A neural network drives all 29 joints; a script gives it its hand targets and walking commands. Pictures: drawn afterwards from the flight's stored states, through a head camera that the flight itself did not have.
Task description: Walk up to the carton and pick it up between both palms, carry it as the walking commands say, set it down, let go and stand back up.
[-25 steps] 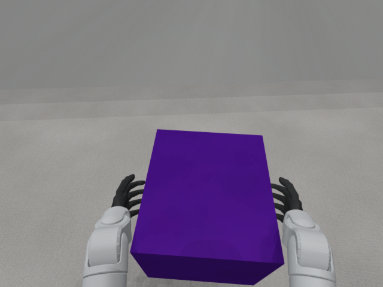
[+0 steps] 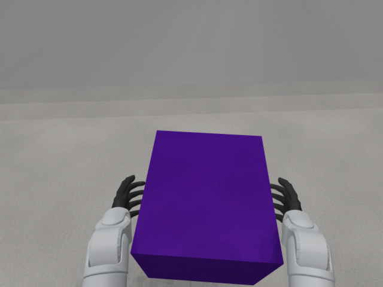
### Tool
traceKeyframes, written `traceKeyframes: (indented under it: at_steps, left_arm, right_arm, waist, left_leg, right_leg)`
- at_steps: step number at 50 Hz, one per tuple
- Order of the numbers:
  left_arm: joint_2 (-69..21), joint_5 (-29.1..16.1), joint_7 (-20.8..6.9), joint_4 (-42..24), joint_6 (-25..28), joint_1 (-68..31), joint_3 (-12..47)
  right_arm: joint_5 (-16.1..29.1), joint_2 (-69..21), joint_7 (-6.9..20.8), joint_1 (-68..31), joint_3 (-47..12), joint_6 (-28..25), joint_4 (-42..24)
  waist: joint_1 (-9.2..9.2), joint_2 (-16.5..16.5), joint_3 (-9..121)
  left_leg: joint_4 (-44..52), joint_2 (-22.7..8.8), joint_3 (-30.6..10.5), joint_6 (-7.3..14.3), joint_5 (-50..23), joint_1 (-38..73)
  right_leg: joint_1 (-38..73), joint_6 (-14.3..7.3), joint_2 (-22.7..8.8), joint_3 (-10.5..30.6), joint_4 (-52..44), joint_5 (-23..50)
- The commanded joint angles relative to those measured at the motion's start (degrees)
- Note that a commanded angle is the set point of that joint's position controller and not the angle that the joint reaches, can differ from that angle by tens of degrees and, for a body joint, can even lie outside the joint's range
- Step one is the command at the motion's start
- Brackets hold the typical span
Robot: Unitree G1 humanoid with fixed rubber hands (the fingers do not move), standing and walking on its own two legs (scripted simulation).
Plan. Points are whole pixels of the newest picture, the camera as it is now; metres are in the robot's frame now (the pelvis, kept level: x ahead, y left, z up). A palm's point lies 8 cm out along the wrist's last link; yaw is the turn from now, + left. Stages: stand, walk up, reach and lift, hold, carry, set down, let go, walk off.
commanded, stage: carry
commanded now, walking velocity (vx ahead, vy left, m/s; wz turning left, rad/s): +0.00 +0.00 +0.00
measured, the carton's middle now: (204, 207) +0.32 -0.01 -0.04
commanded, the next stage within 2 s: none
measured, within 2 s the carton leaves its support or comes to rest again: neither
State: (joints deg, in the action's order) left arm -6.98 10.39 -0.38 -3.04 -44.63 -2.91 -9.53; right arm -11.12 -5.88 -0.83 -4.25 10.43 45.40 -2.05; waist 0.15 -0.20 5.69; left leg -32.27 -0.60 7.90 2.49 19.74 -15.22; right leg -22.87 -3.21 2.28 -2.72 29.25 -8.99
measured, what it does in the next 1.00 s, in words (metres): stands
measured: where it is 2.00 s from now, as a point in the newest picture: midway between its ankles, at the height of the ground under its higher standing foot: outside the picture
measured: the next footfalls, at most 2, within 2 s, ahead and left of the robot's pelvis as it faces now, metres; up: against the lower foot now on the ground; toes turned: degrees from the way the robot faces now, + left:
right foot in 1.76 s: -0.06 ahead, +0.01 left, +0.00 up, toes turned -9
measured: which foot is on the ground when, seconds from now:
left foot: down 0.00-1.00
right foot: down 0.00-1.00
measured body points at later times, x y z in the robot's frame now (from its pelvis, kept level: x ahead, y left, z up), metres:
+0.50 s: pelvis +0.00 +0.00 +0.00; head -0.02 +0.01 +0.45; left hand +0.27 +0.18 +0.03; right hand +0.27 -0.18 +0.03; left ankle -0.03 +0.08 -0.73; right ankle +0.07 -0.09 -0.73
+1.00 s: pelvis +0.00 +0.01 +0.00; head -0.02 +0.02 +0.45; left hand +0.27 +0.18 +0.03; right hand +0.27 -0.17 +0.03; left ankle -0.03 +0.08 -0.73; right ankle +0.07 -0.09 -0.73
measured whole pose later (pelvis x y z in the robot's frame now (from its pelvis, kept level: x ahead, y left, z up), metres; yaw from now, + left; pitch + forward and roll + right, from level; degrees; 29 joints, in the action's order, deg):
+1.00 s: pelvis +0.00 +0.01 +0.00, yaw +0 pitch +2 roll +0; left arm -6.7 10.9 -0.2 -0.3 -41.9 -2.7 -9.3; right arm -11.4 -5.7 -1.0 -4.0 10.3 42.4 0.7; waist 0.0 -0.3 5.7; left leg -32.2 0.2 8.1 3.5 19.9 -14.9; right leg -22.7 -2.3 1.5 -2.5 29.6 -9.2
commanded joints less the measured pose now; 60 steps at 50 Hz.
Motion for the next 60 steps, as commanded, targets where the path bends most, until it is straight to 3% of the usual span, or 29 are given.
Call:
traceKeyframes:
  at_steps: [1, 51, 52, 53, 54, 57, 59, 60]
  left_arm:
    - [-35.60, -13.33, -9.47, -4.92, 1.95, -24.55, 32.63]
    - [-35.14, -12.15, -9.57, -2.48, 5.17, -24.38, 32.09]
    - [-36.86, -15.22, -9.52, -8.68, 4.14, -24.61, 35.74]
    - [-40.97, -23.83, -9.17, -26.33, 0.02, -27.21, 45.69]
    - [-41.90, -27.20, -8.60, -33.41, -5.39, -26.90, 48.91]
    - [-36.65, -23.97, -8.34, -27.24, -15.51, -18.07, 43.94]
    - [-36.40, -23.75, -8.92, -25.09, -18.67, -17.16, 43.41]
    - [-37.17, -24.09, -9.31, -24.84, -19.78, -17.96, 43.64]
  right_arm:
    - [15.37, -37.09, 12.19, -24.66, -34.24, -2.92, -7.31]
    - [14.23, -36.42, 12.47, -23.93, -33.49, -6.12, -4.40]
    - [17.24, -37.99, 12.37, -24.01, -37.26, -5.18, -10.25]
    - [26.05, -42.09, 12.07, -26.51, -47.54, -1.19, -27.44]
    - [29.82, -43.14, 11.69, -26.68, -51.61, 4.22, -34.59]
    - [28.01, -38.56, 11.92, -19.21, -48.66, 14.50, -29.33]
    - [28.32, -38.30, 12.67, -19.19, -48.19, 17.83, -27.67]
    - [28.50, -39.02, 13.03, -19.29, -47.95, 18.90, -26.93]
  waist:
    - [-0.03, -0.10, 12.93]
    - [-0.23, 0.19, 12.62]
    - [-0.16, 1.35, 12.70]
    - [-0.25, 1.56, 13.11]
    - [-0.21, 0.86, 14.20]
    - [-0.10, -3.53, 17.54]
    - [-0.04, -7.10, 16.41]
    - [-0.14, -8.99, 15.32]
  left_leg:
    - [5.71, -7.57, -7.17, -0.50, -6.55, 1.66]
    - [6.13, -7.82, -7.87, 0.49, -9.79, 2.35]
    - [5.99, -6.92, -7.46, 0.44, -8.75, 2.18]
    - [5.33, -6.37, -7.26, 0.31, -7.58, 2.24]
    - [3.84, -6.00, -7.12, 0.15, -7.39, 2.19]
    - [-3.64, -4.21, -6.98, -1.34, -10.42, -0.58]
    - [-8.10, -2.28, -7.16, -2.15, -3.66, -6.34]
    - [-8.69, -1.28, -7.23, -2.25, 2.60, -9.61]
  right_leg:
    - [8.15, -1.82, -8.59, 8.60, -3.56, 7.60]
    - [7.53, -1.74, -8.39, 7.79, -2.53, 7.13]
    - [7.60, -1.65, -9.21, 8.10, -2.64, 6.98]
    - [7.29, -1.67, -10.24, 8.67, -2.67, 6.89]
    - [7.23, -1.85, -11.78, 9.62, -2.89, 7.22]
    - [10.46, -4.85, -16.61, 16.01, -3.19, 15.87]
    - [12.46, -7.35, -20.94, 21.92, -4.88, 18.45]
    - [13.08, -8.13, -23.12, 24.75, -6.56, 16.20]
